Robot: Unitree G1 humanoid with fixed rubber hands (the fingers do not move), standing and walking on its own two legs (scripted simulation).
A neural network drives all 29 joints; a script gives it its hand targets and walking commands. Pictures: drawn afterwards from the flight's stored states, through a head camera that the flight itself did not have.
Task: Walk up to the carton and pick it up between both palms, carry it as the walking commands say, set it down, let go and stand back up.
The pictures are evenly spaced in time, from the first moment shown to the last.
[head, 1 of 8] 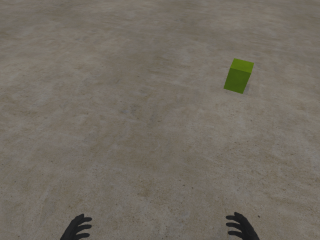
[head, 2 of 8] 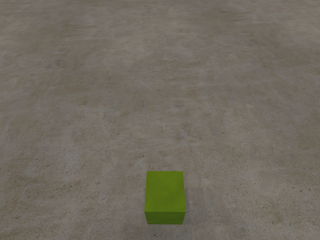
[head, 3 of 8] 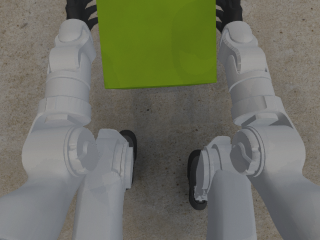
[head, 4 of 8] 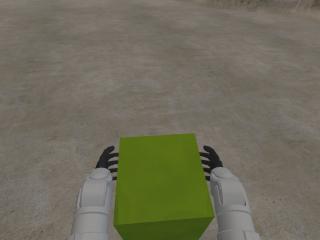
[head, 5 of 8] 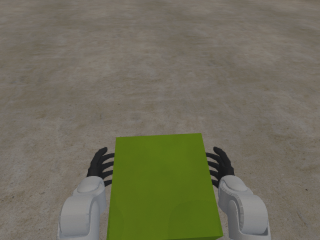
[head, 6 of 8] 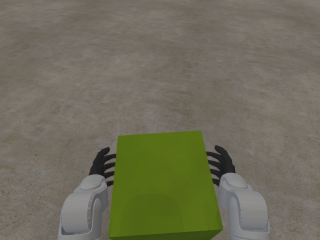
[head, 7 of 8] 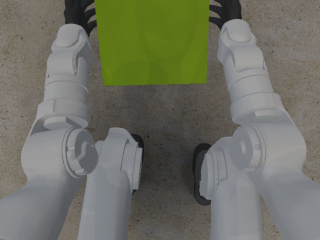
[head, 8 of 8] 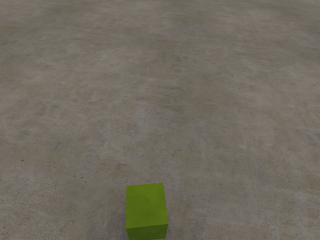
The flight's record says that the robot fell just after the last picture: no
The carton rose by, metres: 0.67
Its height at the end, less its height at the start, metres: +0.00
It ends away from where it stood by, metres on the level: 1.33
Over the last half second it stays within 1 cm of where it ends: yes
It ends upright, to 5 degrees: yes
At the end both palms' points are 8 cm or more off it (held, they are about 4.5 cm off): yes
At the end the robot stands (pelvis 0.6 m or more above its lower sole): yes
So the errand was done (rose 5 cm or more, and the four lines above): yes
